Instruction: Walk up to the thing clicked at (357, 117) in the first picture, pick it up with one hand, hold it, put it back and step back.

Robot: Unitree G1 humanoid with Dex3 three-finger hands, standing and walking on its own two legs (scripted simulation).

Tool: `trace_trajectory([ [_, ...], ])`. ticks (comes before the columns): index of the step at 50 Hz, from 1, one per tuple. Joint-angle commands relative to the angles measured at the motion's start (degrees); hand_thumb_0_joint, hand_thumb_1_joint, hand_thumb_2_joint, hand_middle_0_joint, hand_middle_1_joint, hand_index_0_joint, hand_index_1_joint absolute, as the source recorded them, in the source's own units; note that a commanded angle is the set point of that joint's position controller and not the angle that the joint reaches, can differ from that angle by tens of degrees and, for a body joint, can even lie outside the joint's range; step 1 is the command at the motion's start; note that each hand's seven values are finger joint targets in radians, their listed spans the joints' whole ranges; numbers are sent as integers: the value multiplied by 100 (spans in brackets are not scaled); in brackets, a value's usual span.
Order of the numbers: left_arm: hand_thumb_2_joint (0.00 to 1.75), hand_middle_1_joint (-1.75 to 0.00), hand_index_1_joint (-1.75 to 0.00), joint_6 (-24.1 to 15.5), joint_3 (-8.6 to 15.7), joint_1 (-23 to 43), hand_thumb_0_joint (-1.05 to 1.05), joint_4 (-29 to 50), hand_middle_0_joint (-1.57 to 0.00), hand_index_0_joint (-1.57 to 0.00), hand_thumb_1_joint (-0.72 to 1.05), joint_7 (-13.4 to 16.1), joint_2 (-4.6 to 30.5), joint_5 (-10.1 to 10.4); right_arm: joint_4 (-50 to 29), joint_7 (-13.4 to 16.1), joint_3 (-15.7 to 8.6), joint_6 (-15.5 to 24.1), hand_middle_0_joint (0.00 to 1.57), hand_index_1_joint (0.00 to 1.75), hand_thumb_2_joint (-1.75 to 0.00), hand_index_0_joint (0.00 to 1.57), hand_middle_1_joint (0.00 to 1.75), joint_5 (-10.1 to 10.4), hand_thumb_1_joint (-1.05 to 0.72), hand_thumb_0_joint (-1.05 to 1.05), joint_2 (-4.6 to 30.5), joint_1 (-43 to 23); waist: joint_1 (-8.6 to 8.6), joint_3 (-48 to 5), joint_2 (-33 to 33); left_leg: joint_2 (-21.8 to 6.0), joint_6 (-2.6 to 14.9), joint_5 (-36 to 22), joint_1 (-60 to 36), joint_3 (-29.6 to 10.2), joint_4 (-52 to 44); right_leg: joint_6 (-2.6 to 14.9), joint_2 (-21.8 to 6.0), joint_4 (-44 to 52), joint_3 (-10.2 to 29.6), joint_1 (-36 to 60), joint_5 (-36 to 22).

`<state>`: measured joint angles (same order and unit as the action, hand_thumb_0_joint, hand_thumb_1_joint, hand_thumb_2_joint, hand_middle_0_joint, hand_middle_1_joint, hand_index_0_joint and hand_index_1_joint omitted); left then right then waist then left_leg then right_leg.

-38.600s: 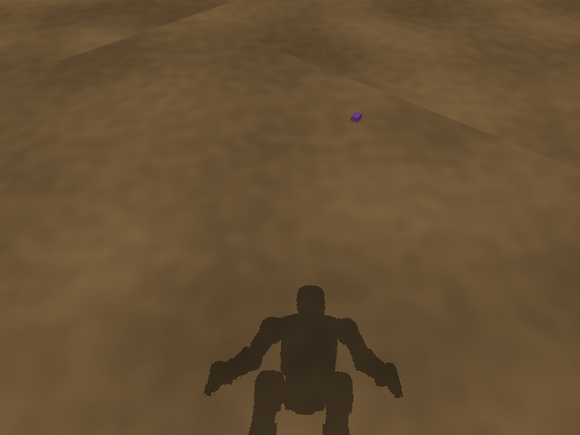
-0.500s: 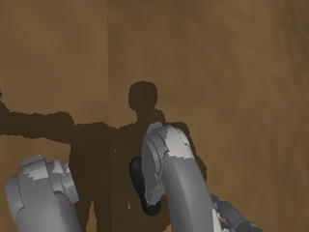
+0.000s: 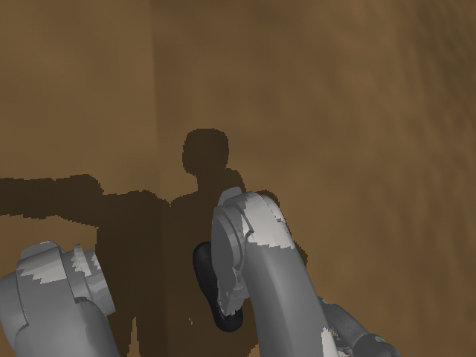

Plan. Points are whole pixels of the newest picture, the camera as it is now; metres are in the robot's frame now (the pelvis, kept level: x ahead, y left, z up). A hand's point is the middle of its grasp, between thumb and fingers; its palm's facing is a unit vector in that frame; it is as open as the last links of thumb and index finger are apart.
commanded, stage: open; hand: left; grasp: from above
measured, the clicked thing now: out of the picture +0.44 +0.37 -0.28
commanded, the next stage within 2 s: withdraw in 0.98 s
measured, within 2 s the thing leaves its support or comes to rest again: neither
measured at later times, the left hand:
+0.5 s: hand out of the picture +0.42 +0.36 -0.23, palm faces -0.46 -0.16 -0.87, open 10.0 cm
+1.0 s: hand out of the picture +0.43 +0.37 -0.23, palm faces -0.45 -0.15 -0.88, open 12.3 cm
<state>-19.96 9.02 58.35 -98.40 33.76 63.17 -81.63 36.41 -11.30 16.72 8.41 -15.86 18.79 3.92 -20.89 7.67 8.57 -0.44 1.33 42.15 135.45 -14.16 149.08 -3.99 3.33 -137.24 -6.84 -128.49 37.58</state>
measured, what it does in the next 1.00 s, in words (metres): stands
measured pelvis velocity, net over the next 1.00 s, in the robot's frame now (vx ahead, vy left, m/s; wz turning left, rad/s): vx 0.00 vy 0.00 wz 0.00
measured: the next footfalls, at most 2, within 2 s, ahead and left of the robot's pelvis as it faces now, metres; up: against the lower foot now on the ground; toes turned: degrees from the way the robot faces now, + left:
none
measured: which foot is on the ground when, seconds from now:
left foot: down 0.00-1.00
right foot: down 0.00-1.00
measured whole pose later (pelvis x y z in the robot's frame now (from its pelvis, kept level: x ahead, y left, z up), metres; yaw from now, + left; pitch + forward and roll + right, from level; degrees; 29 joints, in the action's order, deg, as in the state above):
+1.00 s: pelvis +0.00 +0.00 +0.00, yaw +0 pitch +27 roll -15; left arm -20.3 8.3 58.3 -96.4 31.3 64.2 -79.0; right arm 36.0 -11.0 17.4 8.4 -15.1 19.6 4.0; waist -20.4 8.4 8.9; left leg -0.3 0.5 42.2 135.1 -14.9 148.5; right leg -4.0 3.2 -136.7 -7.4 -128.5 37.4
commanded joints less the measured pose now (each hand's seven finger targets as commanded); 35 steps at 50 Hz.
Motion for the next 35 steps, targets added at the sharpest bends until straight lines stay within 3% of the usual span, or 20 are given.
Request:
trace_trajectory([
  [1, 18, -26, -22, 103, 64, 1398, 0, 689, -85, -89, 49, 196, 1476, 200, 40, 50, -618, 76, 20, 30, -89, 20, 30, 49, -89, 0, 1947, 893, -208, -3388, -3234, -155, -124, -1415, -2965, 497, -1702, 453, 175, 884, -842, 1617, -1463],
  [2, 20, -29, -25, 114, 96, 1417, 0, 723, -83, -87, 44, 172, 1491, 247, 14, 41, -632, 95, 20, 30, -89, 20, 30, 44, -89, 0, 1969, 907, -213, -3411, -3249, -142, -124, -1375, -2971, 500, -1712, 450, 152, 888, -836, 1610, -1428],
  [3, 23, -30, -27, 123, -32, 1436, 0, 738, -80, -84, 40, 121, 1353, 261, -29, 43, -639, 123, 20, 30, -89, 20, 30, 73, -89, 0, 1964, 821, -193, -3376, -3273, -153, -142, -1310, -3024, 475, -1753, 467, 151, 860, -832, 1510, -1350],
  [4, 25, -30, -27, 103, 198, 1419, 0, 773, -80, -83, 38, 139, 1651, 299, 49, 41, -598, 99, 20, 30, -90, 20, 30, 76, -89, 0, 1934, 889, -131, -3444, -3352, -162, -159, -1363, -3059, 429, -1816, 471, 151, 857, -870, 1553, -1361],
  [5, 27, -32, -29, 101, 84, 1424, 0, 830, -78, -81, 36, 118, 1583, 243, -3, 56, -642, 82, 20, 30, -90, 20, 30, 75, -89, 0, 1993, 899, -154, -3513, -3457, -153, -162, -1371, -3093, 450, -1849, 486, 167, 864, -834, 1575, -1358],
  [6, 29, -33, -31, 91, 158, 1368, 0, 729, -77, -79, 32, 97, 1632, 281, -14, 50, -589, 77, 20, 30, -90, 20, 30, 75, -89, 0, 1924, 908, -150, -3459, -3322, -156, -156, -1336, -3010, 420, -1837, 481, 158, 866, -868, 1613, -1344],
  [13, 42, -46, -44, 20, 2, 1279, 0, 773, -64, -66, 17, -106, 1422, 370, -1, 37, -606, 32, 20, 30, -90, 20, 30, 92, -89, 0, 1941, 919, -198, -3373, -3257, -155, -143, -1431, -2930, 461, -1761, 473, 177, 920, -841, 1709, -1421],
  [17, 47, -52, -50, -60, 31, 1184, 0, 787, -58, -60, 12, -184, 1447, 427, -10, 37, -531, -24, 20, 30, -90, 20, 30, 82, -89, 0, 1902, 1025, -213, -3458, -3229, -156, -169, -1638, -3136, 407, -1793, 460, 152, 924, -890, 1748, -1530],
  [18, 49, -54, -52, -91, 42, 1181, 0, 836, -55, -58, 8, -178, 1511, 430, 5, 57, -544, -38, 20, 30, -90, 20, 30, 120, -89, 0, 1908, 946, -115, -3527, -3313, -162, -178, -1609, -3163, 393, -1835, 477, 160, 918, -877, 1749, -1500],
  [20, 51, -58, -56, -118, -60, 1138, 0, 743, -52, -55, 6, -209, 1401, 413, -50, 36, -496, -36, 20, 30, -90, 20, 30, 96, -89, 0, 1871, 942, -189, -3402, -3246, -169, -171, -1578, -3127, 409, -1752, 465, 153, 920, -879, 1754, -1488],
  [22, 55, -59, -57, -189, 80, 1237, 0, 989, -50, -52, 2, -142, 1646, 385, -8, 72, -492, -92, 20, 30, -90, 20, 30, 103, -89, 0, 1878, 961, -112, -3696, -3286, -153, -145, -1648, -3127, 468, -1734, 464, 183, 982, -850, 1964, -1563],
  [24, 57, -61, -59, -231, 123, 1268, 0, 976, -48, -49, -1, -69, 1731, 355, -39, 84, -492, -104, 20, 30, -90, 20, 30, 83, -89, 0, 1942, 934, -120, -3585, -3379, -150, -156, -1613, -3081, 468, -1768, 481, 169, 952, -870, 1893, -1513],
  [29, 64, -67, -66, -230, -16, 1281, 0, 882, -41, -42, -9, 36, 1552, 272, -54, 92, -535, -72, 20, 30, -90, 20, 30, 93, -89, 0, 1960, 860, -146, -3402, -3266, -166, -151, -1431, -3020, 473, -1780, 482, 181, 950, -864, 1721, -1385],
  [33, 66, -71, -69, -167, 91, 1195, 0, 683, -38, -40, -11, 139, 1629, 273, -24, 112, -490, -62, 20, 30, -90, 20, 30, 62, -89, 0, 1937, 880, -140, -3372, -3125, -153, -122, -1278, -2881, 472, -1808, 469, 187, 1002, -889, 1717, -1290],
  [34, 67, -71, -69, -161, -85, 1288, 0, 759, -37, -39, -12, 116, 1478, 253, -44, 109, -525, -46, 20, 30, -90, 20, 30, 76, -89, 0, 1976, 864, -190, -3306, -3170, -154, -134, -1261, -2890, 471, -1810, 474, 179, 978, -879, 1639, -1281],
  [35, 69, -74, -72, -124, -27, 1212, 0, 609, -35, -36, -15, 114, 1516, 257, -31, 101, -527, -30, 20, 30, -90, 20, 30, 85, -89, 0, 1976, 899, -194, -3309, -3181, -161, -137, -1307, -2923, 450, -1826, 474, 181, 973, -882, 1668, -1320],
])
